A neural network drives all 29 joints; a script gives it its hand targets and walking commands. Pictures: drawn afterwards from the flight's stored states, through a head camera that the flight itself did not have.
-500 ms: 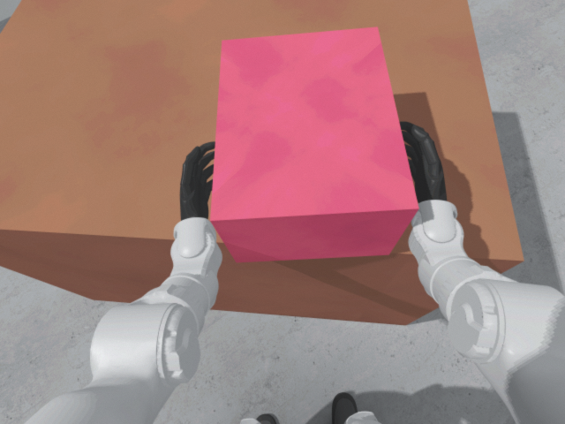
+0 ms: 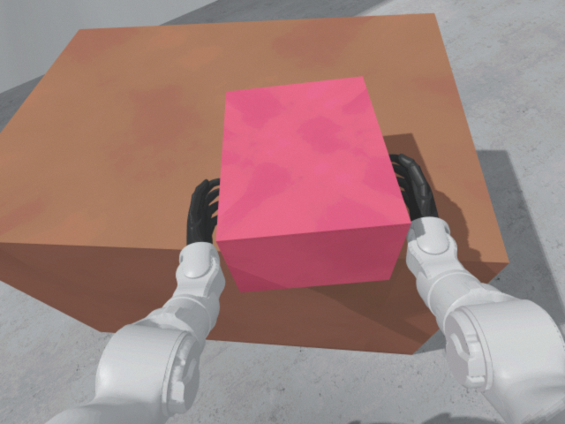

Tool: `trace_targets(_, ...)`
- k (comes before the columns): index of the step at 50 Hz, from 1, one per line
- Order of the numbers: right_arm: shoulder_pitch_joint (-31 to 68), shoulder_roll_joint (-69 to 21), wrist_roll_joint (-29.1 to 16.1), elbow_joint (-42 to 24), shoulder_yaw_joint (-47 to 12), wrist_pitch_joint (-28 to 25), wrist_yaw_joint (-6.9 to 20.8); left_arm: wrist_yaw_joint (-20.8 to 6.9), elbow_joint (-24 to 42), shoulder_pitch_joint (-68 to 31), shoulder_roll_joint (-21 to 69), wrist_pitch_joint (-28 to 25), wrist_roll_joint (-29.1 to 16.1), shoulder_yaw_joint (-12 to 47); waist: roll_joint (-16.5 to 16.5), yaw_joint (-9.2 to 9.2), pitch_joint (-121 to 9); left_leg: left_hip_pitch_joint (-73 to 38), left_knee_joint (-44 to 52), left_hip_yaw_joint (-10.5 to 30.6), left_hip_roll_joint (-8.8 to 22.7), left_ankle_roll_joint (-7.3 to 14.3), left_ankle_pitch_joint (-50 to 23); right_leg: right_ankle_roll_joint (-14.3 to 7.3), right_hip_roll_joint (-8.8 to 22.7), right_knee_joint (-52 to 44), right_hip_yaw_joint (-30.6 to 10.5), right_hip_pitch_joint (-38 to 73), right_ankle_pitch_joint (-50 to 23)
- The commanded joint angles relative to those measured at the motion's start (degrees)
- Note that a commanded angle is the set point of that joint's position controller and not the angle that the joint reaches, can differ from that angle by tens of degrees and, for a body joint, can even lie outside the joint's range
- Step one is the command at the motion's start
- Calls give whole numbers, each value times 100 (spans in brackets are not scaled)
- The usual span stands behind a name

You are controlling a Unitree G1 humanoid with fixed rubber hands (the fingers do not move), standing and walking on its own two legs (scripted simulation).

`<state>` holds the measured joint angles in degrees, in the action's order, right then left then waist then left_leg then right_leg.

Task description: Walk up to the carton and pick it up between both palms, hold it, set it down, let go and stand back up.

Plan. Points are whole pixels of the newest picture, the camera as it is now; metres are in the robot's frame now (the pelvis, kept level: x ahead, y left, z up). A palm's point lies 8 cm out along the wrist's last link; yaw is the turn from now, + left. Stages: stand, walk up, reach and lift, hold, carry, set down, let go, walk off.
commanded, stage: reach and lift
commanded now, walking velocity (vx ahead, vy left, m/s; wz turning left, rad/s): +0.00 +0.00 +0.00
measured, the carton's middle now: (303, 180) +0.50 -0.01 +0.02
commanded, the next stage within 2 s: none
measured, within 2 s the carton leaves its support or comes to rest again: neither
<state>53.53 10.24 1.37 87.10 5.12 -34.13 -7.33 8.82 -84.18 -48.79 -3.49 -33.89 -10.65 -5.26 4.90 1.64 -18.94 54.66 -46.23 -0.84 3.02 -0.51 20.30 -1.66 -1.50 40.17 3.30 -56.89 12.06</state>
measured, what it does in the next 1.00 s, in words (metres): rises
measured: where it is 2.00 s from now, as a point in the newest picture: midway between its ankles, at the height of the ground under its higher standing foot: outside the picture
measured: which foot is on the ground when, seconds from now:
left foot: down 0.00-1.00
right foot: down 0.00-1.00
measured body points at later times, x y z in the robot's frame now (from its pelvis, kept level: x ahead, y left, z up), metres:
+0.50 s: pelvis -0.03 -0.01 +0.03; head -0.01 -0.04 +0.48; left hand +0.40 +0.17 +0.15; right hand +0.43 -0.15 +0.16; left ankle -0.01 +0.12 -0.69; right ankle +0.05 -0.10 -0.69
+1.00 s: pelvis +0.04 +0.02 +0.05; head -0.01 +0.02 +0.50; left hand +0.40 +0.20 +0.18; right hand +0.43 -0.12 +0.20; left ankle -0.01 +0.12 -0.69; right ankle +0.05 -0.10 -0.69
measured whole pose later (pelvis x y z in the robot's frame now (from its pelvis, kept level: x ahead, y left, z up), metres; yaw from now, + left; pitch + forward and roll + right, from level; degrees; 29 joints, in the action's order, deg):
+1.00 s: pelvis +0.04 +0.02 +0.05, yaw +6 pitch +2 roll -2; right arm 33.7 6.9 -12.8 37.2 -0.4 8.7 -10.6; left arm 8.3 -29.2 -28.2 -3.2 13.8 -0.8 -7.7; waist 2.0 -4.3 -9.4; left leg 11.6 -25.1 4.8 -0.2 0.5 15.8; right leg -0.1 -0.9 16.8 4.5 -10.4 8.8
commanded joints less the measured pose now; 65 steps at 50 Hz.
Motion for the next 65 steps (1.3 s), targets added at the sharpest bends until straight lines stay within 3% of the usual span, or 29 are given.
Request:
trace_targets(1,3536,-4447,587,-1763,-1218,249,883,-848,1917,-4454,3903,-30,635,1512,-490,-267,-4465,-1334,505,-82,-463,-141,-2069,400,-328,84,-66,4202,-2714)
trace_targets(4,3668,-4791,380,-2277,-1339,584,859,-796,2366,-4819,4060,101,438,1713,-380,-274,-4419,-1367,652,-61,-492,-128,-1839,380,-321,1,-123,4303,-2286)
trace_targets(9,3776,-5151,-3,-2987,-1587,1307,843,-734,2846,-5255,4062,420,192,1756,-493,-286,-3904,-1322,1122,33,-524,-29,-1158,375,-256,-366,-213,4688,-1334)
trace_targets(10,3955,-5206,-92,-3118,-1621,1431,859,-721,2993,-5445,4089,483,132,1798,-464,-203,-3854,-1432,1206,33,-507,-17,-1087,373,-241,-439,-227,4576,-1065)
trace_targets(11,3959,-5149,-122,-3042,-1503,1614,859,-723,2842,-5526,4047,609,109,1701,-512,-269,-3404,-1374,1344,83,-496,28,-769,353,-206,-608,-248,4442,-535)
trace_targets(12,4038,-5181,-178,-3045,-1510,1781,868,-747,2670,-5413,3948,729,166,1555,-650,-132,-3092,-1349,1507,47,-497,100,-448,367,-169,-752,-305,4427,-99)
trace_targets(15,4014,-5110,-125,-2720,-1208,2204,869,-822,2616,-5840,3605,1008,228,1195,-821,-96,-2415,-1474,1844,80,-472,185,46,388,-71,-1070,-346,4293,873)
trace_targets(19,4031,-5146,-78,-2383,-893,2641,857,-902,2260,-5917,3322,1415,341,833,-939,-52,-1983,-1813,2084,71,-517,239,68,314,72,-1485,-536,4456,1324)
trace_targets(23,3831,-5267,-146,-2398,-732,2934,802,-1027,2258,-5668,3182,1797,544,506,-1040,-94,-1776,-2210,2347,89,-579,280,-277,257,171,-1864,-668,5053,913)
trace_targets(26,3894,-5337,-275,-2819,-887,3024,789,-1084,2538,-5567,3360,1950,567,528,-969,-126,-2074,-2464,2473,167,-596,232,-725,233,194,-1913,-632,5468,106)
trace_targets(31,3542,-5155,-552,-3540,-1309,3136,700,-1114,3457,-5043,3756,2283,684,770,-693,-447,-2486,-3001,2533,280,-633,64,-1578,215,140,-1778,-427,6399,-1932)
trace_targets(34,3345,-5085,-905,-4343,-1854,3336,618,-1152,3959,-4341,3860,2659,820,891,-619,-372,-2480,-3207,2541,304,-699,21,-1931,243,143,-1758,-464,6948,-2552)
trace_targets(35,3237,-5057,-993,-4497,-1969,3409,579,-1129,4363,-4317,3937,2781,818,1005,-532,-421,-2554,-3342,2519,329,-699,-28,-2119,246,109,-1749,-444,7037,-2732)
trace_targets(36,3124,-4977,-1026,-4566,-1980,3501,570,-1113,4675,-4349,3898,2903,918,985,-357,-414,-2381,-3482,2543,347,-712,-68,-2182,243,91,-1814,-449,7007,-2618)
trace_targets(41,2717,-4975,-1490,-5863,-2520,3741,518,-943,6757,-4140,4437,3518,627,1971,64,-545,-2821,-4514,2212,515,-665,-380,-3396,144,-138,-1876,-343,6664,-2979)
trace_targets(42,2490,-4918,-1524,-6091,-2586,3811,483,-918,7125,-3960,4532,3664,534,2253,113,-704,-2838,-4705,2111,548,-658,-487,-3670,159,-181,-1866,-319,6633,-3153)
trace_targets(45,2018,-4575,-1668,-6686,-2678,4074,376,-892,7611,-3177,4585,4184,562,2609,88,-838,-2172,-5127,2011,620,-596,-640,-4072,168,-276,-2006,-289,6370,-3108)
trace_targets(47,1564,-4257,-1647,-6606,-2563,4300,308,-991,7541,-2529,4491,4601,760,2596,2,-970,-1273,-5321,2085,616,-550,-704,-4050,200,-318,-2097,-240,6185,-2897)
trace_targets(49,1206,-3985,-1577,-6485,-2473,4559,270,-1172,7417,-1963,4190,5009,1052,2271,-242,-958,-340,-5163,2283,534,-548,-672,-3721,235,-296,-2174,-244,6339,-2690)
trace_targets(52,1035,-3734,-1479,-6607,-2440,4809,267,-1505,7342,-1267,3794,5541,1525,1574,-685,-712,672,-4750,2682,315,-643,-521,-3037,340,-217,-2228,-265,6828,-2613)
trace_targets(54,1295,-3728,-1542,-6948,-2573,4814,342,-1623,7463,-1111,3816,5794,1666,1383,-727,-522,731,-4766,2826,237,-672,-436,-3025,344,-240,-2268,-208,6876,-2494)
trace_targets(55,1275,-3731,-1569,-6996,-2582,4806,376,-1636,7551,-962,3839,5889,1751,1380,-626,-521,786,-4860,2822,235,-673,-437,-3206,324,-245,-2290,-188,6840,-2494)
trace_targets(56,1598,-3756,-1653,-7376,-2738,4699,424,-1620,7721,-1038,3936,5931,1728,1486,-534,-413,543,-5019,2802,218,-655,-445,-3466,308,-313,-2309,-131,6759,-2454)
trace_targets(61,2028,-3853,-1970,-8938,-3191,4246,573,-1214,9276,-1184,4676,5889,1231,2983,245,-549,-1104,-6586,2073,464,-338,-824,-5720,139,-605,-2251,91,5691,-2595)
trace_targets(62,1968,-3849,-1906,-9060,-3212,4228,587,-1129,9396,-1215,4690,5872,1158,3175,223,-590,-1273,-6722,2007,496,-272,-841,-5849,108,-629,-2266,122,5517,-2540)
trace_targets(65,1603,-3746,-1671,-8775,-3042,4350,628,-1037,9455,-1316,4477,5908,1210,3243,108,-595,-1141,-6476,2152,408,-230,-787,-5134,115,-579,-2276,107,5368,-2232)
